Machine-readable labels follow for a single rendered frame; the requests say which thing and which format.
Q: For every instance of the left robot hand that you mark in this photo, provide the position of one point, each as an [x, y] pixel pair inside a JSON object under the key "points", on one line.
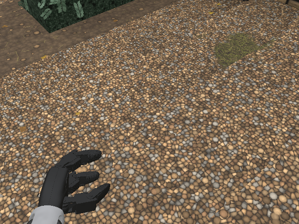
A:
{"points": [[59, 183]]}

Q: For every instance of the robot left forearm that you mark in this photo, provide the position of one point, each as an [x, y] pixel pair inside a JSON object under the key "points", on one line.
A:
{"points": [[47, 214]]}

